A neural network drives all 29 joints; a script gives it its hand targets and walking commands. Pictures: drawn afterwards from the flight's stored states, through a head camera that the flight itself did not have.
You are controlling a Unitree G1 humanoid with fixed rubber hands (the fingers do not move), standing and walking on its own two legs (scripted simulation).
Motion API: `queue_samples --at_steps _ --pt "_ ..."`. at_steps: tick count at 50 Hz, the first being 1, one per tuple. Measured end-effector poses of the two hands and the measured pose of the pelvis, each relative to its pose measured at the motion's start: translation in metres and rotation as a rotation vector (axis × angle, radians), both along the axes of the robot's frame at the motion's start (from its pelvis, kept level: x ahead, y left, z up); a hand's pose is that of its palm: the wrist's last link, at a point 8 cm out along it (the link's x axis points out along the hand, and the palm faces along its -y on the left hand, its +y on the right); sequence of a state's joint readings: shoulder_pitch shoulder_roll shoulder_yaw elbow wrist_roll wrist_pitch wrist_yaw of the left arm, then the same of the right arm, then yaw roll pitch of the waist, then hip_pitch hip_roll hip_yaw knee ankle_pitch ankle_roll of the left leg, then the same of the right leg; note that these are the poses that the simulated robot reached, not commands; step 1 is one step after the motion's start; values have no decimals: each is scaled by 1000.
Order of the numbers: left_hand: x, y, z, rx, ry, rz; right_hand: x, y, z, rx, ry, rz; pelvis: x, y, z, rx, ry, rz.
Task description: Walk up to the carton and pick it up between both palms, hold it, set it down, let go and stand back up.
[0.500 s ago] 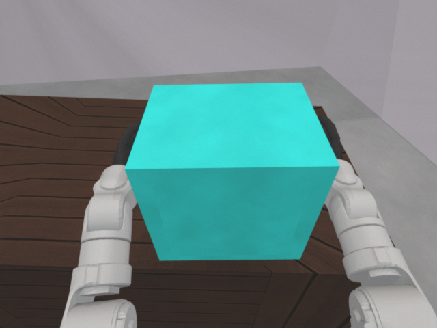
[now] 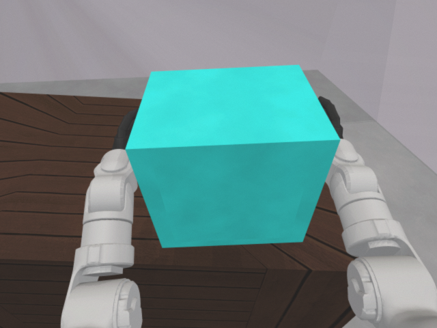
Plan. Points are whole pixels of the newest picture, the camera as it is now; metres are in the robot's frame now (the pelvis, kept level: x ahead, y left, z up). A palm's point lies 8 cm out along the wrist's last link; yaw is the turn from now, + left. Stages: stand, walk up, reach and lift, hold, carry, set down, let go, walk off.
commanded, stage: reach and lift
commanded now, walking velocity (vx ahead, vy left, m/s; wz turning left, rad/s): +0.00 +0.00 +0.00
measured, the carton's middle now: (228, 158) +0.39 +0.00 +0.15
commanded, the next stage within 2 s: hold in 0.70 s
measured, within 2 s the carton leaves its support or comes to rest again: neither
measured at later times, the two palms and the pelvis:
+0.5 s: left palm (125, 149) +0.37 +0.18 +0.18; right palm (334, 134) +0.38 -0.18 +0.21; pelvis +0.01 +0.00 +0.00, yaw -1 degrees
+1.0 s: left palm (118, 141) +0.36 +0.19 +0.20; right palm (338, 122) +0.38 -0.17 +0.24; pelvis +0.00 +0.00 +0.00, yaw -1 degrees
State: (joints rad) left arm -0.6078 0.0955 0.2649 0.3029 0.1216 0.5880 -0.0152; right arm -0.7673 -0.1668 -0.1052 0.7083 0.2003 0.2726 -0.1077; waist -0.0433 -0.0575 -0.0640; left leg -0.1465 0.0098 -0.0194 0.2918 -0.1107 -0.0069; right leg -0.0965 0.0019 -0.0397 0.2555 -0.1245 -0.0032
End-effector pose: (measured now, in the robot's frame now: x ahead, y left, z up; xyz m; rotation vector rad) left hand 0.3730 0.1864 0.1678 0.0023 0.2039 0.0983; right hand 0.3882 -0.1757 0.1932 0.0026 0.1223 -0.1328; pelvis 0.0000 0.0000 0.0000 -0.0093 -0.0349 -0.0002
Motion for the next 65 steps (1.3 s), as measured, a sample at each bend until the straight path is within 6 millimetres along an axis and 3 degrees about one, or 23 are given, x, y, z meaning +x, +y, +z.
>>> queue_samples --at_steps 23,65 --pt "-5 -4 11 -19 -21 8 -3 -3 17 17 -17 -1 15 1 0 -4 -23 -13" --pt "-19 1 45 -39 -29 18 -14 2 53 20 -22 7 0 1 -1 -5 -17 -15"
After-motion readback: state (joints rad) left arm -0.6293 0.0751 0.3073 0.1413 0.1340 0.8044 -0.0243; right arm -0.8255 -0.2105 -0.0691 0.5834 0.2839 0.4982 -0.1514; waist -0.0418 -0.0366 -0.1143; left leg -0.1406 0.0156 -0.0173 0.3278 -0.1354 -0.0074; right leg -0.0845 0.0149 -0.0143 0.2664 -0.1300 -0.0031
